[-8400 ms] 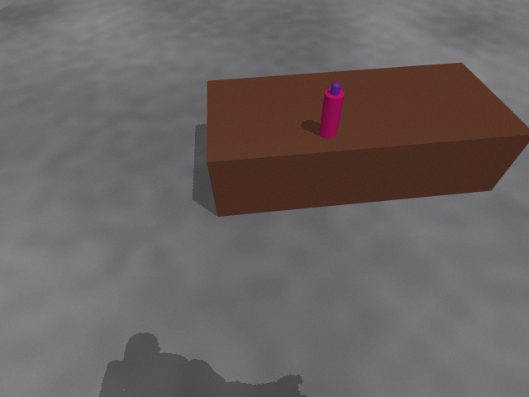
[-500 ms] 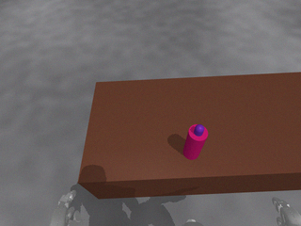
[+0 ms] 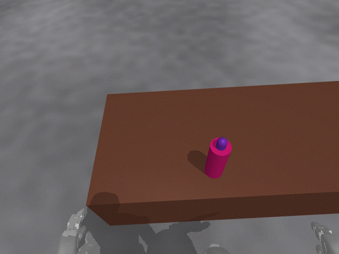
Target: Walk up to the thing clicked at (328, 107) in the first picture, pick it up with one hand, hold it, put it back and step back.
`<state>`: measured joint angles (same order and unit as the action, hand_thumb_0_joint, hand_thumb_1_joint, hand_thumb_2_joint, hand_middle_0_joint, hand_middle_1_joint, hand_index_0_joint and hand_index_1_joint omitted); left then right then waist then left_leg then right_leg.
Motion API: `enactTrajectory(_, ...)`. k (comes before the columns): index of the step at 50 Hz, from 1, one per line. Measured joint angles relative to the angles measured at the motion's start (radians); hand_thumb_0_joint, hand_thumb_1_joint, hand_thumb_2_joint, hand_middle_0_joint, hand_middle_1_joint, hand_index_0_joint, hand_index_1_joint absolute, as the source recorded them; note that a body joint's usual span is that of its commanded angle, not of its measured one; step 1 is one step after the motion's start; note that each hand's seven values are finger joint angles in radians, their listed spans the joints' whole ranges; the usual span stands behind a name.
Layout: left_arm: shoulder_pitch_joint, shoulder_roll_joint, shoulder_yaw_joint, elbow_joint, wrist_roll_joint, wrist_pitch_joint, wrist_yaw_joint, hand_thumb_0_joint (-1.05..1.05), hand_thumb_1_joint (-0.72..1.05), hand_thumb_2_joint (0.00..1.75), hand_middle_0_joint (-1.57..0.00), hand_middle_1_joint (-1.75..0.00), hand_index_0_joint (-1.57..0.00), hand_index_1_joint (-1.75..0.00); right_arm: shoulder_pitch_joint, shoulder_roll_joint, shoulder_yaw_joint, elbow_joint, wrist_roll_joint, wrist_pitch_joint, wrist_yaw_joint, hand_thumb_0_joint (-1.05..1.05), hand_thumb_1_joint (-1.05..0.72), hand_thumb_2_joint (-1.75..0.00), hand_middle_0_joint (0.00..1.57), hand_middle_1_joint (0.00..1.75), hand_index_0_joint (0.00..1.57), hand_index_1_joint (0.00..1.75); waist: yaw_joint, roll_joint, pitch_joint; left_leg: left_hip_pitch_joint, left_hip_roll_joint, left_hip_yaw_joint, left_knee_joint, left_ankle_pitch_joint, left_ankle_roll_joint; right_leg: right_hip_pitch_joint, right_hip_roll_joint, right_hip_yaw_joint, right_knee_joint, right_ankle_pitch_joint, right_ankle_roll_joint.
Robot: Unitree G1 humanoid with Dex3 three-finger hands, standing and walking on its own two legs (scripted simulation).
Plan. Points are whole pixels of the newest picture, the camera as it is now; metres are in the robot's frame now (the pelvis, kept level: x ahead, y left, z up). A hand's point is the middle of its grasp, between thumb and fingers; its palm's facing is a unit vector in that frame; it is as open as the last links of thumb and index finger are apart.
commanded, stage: go down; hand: right
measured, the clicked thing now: (217, 156) +0.49 -0.14 -0.24
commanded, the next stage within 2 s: approach in 1.40 s
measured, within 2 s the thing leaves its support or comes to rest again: neither
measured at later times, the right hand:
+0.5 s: hand (309, 181) +0.30 -0.31 -0.02, palm faces +0.10 +0.98 -0.18, open 17.6 cm
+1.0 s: hand (312, 151) +0.37 -0.33 +0.00, palm faces +0.09 +0.99 -0.11, open 17.7 cm
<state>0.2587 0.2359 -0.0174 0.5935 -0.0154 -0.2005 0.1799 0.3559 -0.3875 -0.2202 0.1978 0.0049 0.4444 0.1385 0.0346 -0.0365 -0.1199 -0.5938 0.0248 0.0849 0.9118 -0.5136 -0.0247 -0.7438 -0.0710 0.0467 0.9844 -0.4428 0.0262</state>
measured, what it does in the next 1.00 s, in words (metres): stands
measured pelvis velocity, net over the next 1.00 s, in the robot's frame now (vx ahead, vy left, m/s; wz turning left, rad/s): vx -0.02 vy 0.00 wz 0.04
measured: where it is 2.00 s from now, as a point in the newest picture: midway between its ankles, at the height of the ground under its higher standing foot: outside the picture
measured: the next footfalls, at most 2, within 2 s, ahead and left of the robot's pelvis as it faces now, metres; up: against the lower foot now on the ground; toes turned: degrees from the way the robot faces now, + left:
none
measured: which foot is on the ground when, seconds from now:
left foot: down 0.00-1.00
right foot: down 0.00-1.00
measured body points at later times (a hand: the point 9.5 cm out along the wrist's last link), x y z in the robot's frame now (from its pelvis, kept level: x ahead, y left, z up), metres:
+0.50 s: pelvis -0.01 +0.01 +0.00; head +0.07 +0.00 +0.44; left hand +0.08 +0.29 -0.09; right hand +0.29 -0.36 -0.01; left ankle -0.04 +0.14 -0.68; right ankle +0.02 -0.13 -0.68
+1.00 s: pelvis -0.02 +0.00 -0.01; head +0.10 -0.03 +0.43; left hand +0.04 +0.29 -0.10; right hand +0.36 -0.38 +0.01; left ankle -0.04 +0.14 -0.68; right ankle +0.02 -0.13 -0.68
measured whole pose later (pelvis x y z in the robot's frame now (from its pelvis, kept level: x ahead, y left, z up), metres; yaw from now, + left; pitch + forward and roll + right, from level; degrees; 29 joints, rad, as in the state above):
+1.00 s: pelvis -0.02 +0.00 -0.01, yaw +2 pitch +18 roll +3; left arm 0.33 0.31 -0.03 0.68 0.01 -0.12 0.09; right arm -0.52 -0.72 -0.55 1.12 0.07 -0.21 0.49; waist 0.09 0.01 -0.07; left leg -0.78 0.01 0.05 0.95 -0.48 -0.02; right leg -0.90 -0.09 0.02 1.00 -0.41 0.02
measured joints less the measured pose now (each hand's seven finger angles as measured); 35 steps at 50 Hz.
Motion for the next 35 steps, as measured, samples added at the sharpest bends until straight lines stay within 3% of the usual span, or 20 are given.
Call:
enactTrajectory(9, -0.009, 0.01, -0.008, 0.047, 0.006, -0.03, 0.021, 0.01, 0.89, 0.9, -0.21, -0.31, -0.2, -0.3, -0.17, -0.047, -0.056, 0.083, 0.039, -0.066, 0.026, -0.01, 0.58, -0.03, 0.05, 0.05, 0.06, 0.05, -0.001, 0.007, 0.024, -0.004, 0.002, 0.007, 0.013, 0.001, 0.004, -0.004, 0.003, 0.008, 0.005, 0.009, 0.004)
enactTrajectory(18, -0.002, 0.028, -0.01, 0.074, 0.009, -0.01, 0.006, 0.01, 0.88, 0.89, -0.21, -0.3, -0.2, -0.3, -0.446, -0.135, -0.146, 0.366, 0.063, -0.181, 0.142, -0.01, 0.57, -0.04, 0.06, 0.05, 0.06, 0.05, 0.024, 0.008, 0.037, -0.012, -0.007, -0.006, -0.01, 0.023, 0.01, 0.001, -0.007, -0.004, -0.028, 0.03, 0.008)
enactTrajectory(27, 0.047, 0.053, 0.009, 0.083, 0.019, 0.027, -0.031, 0.01, 0.88, 0.89, -0.2, -0.3, -0.2, -0.3, -0.594, -0.201, -0.247, 0.601, 0.065, -0.379, 0.262, -0.01, 0.58, -0.05, 0.05, 0.05, 0.05, 0.05, 0.032, 0.019, 0.052, -0.083, -0.01, -0.024, 0.015, 0.028, 0.01, -0.054, -0.012, -0.021, -0.02, 0.037, 0.006)
enactTrajectory(35, 0.066, 0.066, 0.007, 0.098, 0.025, 0.053, -0.056, 0.01, 0.89, 0.89, -0.2, -0.3, -0.2, -0.3, -0.722, -0.252, -0.296, 0.76, 0.064, -0.531, 0.314, -0.02, 0.59, -0.05, 0.05, 0.05, 0.05, 0.05, 0.036, 0.032, 0.055, -0.141, -0.012, -0.027, 0.044, 0.026, 0.011, -0.11, -0.014, -0.021, 0.007, 0.036, 0.005)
